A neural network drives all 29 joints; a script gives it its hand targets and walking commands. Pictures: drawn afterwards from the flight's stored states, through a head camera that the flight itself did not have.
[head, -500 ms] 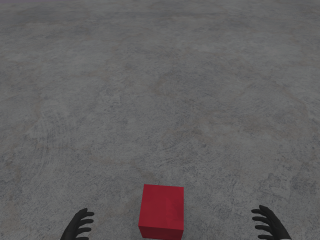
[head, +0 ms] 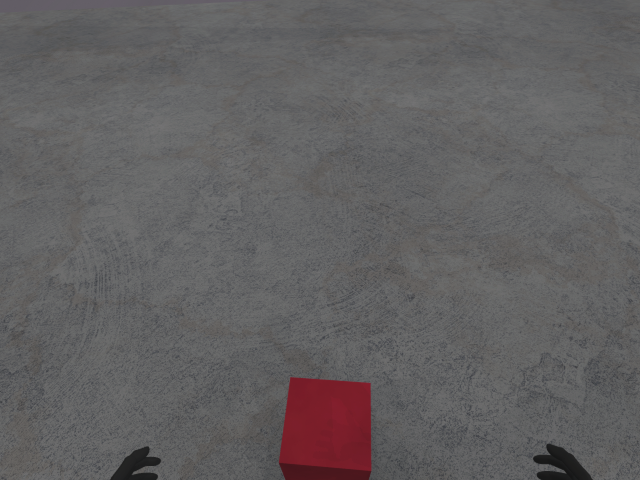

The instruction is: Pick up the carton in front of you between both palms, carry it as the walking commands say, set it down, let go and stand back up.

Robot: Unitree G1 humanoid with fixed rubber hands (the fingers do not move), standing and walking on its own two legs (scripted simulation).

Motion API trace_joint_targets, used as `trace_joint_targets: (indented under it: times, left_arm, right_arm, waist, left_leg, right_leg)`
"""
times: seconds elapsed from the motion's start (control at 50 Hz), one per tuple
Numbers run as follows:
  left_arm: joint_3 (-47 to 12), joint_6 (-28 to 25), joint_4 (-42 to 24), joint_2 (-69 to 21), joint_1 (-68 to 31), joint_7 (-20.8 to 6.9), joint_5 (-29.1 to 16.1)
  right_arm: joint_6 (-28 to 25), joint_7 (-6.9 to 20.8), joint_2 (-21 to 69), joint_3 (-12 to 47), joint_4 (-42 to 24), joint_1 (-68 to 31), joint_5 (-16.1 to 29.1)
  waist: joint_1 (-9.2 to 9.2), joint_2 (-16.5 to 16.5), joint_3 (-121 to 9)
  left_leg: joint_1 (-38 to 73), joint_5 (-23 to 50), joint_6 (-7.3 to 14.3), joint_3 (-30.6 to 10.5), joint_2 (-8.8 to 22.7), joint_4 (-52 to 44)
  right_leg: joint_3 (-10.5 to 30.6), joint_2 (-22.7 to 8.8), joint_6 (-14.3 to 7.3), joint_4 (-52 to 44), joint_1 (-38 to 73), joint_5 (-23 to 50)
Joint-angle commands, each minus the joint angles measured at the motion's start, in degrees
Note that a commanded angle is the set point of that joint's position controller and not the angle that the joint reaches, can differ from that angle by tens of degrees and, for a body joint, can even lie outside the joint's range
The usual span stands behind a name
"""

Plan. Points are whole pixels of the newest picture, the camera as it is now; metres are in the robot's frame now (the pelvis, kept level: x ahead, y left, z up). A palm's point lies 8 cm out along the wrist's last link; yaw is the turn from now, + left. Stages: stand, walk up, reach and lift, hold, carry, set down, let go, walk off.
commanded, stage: stand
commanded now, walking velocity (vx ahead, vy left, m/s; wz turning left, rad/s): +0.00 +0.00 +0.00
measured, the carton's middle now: (327, 435) +0.37 +0.03 -0.65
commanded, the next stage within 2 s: none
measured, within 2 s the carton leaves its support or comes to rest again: neither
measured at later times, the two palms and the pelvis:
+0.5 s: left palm out of the picture +0.08 +0.30 -0.09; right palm out of the picture +0.09 -0.30 -0.09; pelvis -0.02 +0.00 +0.01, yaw +0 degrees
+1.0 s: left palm out of the picture +0.06 +0.30 -0.10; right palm out of the picture +0.06 -0.31 -0.10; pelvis -0.03 +0.00 +0.01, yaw +0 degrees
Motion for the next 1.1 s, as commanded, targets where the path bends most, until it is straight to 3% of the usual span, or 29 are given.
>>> trace_joint_targets:
  times: [0.0, 0.56, 1.08]
  left_arm:
    - [2.0, -0.8, -2.4, 8.6, -1.1, 0.3, -0.1]
    - [1.0, -1.3, 6.7, 10.8, -3.2, -0.1, -0.5]
    - [0.7, -1.5, 11.0, 12.1, -4.5, -0.5, -0.9]
  right_arm:
    - [-0.8, -0.3, -9.1, -2.0, -2.3, -1.7, 0.1]
    - [-1.2, 0.2, -11.1, -0.8, 6.3, -3.2, 0.6]
    - [-1.3, 0.4, -12.3, -0.5, 9.8, -3.7, 1.1]
  waist:
    - [-0.03, 0.6, -3.2]
    - [-0.04, 0.3, -0.3]
    - [-0.12, 0.4, -0.3]
  left_leg:
    - [2.7, 21.4, -0.2, -4.7, 6.1, -2.9]
    - [2.5, 12.7, 0.4, -5.6, 7.2, -8.6]
    - [3.1, 13.0, 0.8, -6.0, 7.8, -10.0]
  right_leg:
    - [3.5, -5.3, -0.3, -2.8, -0.1, 19.4]
    - [5.1, -6.6, -0.8, -8.6, 0.6, 13.0]
    - [5.4, -7.1, -1.1, -10.0, 1.3, 13.2]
